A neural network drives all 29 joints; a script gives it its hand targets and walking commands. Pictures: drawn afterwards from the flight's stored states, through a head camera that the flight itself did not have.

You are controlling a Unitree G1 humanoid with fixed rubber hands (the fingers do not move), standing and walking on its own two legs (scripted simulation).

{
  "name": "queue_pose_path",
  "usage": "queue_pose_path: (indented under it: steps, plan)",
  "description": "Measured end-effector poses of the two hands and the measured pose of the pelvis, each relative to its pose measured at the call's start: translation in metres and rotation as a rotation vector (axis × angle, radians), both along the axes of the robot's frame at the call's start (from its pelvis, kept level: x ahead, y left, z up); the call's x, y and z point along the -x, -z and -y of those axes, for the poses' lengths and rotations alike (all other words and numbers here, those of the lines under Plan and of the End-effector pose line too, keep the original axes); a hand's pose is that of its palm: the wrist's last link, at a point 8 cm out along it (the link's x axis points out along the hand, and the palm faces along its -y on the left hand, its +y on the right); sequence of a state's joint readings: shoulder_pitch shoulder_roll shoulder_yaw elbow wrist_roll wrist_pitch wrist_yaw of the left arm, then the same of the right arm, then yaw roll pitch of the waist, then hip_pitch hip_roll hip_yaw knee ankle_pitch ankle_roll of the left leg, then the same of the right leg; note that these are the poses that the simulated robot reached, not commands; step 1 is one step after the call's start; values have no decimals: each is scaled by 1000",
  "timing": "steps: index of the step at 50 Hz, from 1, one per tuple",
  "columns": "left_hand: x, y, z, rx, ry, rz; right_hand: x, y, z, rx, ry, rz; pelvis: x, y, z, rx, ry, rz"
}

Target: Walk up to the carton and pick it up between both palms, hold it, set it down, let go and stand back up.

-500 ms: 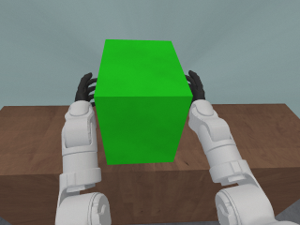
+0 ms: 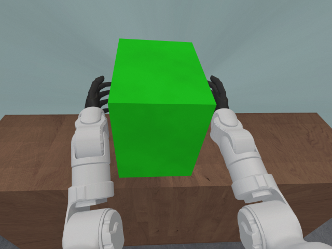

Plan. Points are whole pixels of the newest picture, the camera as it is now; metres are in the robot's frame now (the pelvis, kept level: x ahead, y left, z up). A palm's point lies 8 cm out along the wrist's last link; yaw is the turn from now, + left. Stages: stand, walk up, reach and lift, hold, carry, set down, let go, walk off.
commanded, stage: set down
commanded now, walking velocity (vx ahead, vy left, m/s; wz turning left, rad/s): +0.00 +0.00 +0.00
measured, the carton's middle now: (156, 108) +0.42 +0.00 +0.14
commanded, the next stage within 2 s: none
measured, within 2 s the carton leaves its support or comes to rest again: neither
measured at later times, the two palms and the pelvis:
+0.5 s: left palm (96, 124) +0.38 +0.15 +0.13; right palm (206, 119) +0.39 -0.13 +0.13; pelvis +0.02 -0.01 +0.00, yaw +2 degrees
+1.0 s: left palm (101, 127) +0.39 +0.14 +0.12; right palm (206, 117) +0.41 -0.14 +0.11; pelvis +0.02 -0.02 +0.00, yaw +0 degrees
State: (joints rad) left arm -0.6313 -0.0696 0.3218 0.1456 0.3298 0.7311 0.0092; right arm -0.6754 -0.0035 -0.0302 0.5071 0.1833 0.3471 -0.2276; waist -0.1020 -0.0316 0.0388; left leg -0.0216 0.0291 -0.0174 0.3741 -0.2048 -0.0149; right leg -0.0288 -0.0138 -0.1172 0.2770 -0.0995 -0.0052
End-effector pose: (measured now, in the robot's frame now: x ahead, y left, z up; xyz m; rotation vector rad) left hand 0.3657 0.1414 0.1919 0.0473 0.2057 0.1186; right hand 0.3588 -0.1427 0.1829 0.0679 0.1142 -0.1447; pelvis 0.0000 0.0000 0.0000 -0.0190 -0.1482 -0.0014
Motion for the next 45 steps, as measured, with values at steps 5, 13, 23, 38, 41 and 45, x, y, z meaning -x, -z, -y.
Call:
queue_pose_path:
  steps: [5,13,23,38,41,45]
  plan:
    - [-3,-1,-1,1,-9,28,-5,-1,-1,1,-4,31,-2,0,1,-2,5,1]
    - [-11,8,-10,-30,-38,51,-21,14,-10,38,-39,71,-8,-1,3,-6,0,8]
    - [-14,53,-13,-29,-54,4,-30,54,-13,74,-62,40,-19,-2,6,6,-28,-32]
    - [-27,55,3,-35,-55,2,-44,51,3,87,-66,41,-23,-2,11,3,-9,-77]
    - [-27,58,2,-32,-67,-9,-46,53,1,88,-77,31,-22,-2,12,1,-5,-79]
    - [-25,65,-1,-27,-81,-26,-49,60,-1,92,-91,15,-22,-2,14,-2,-5,-87]
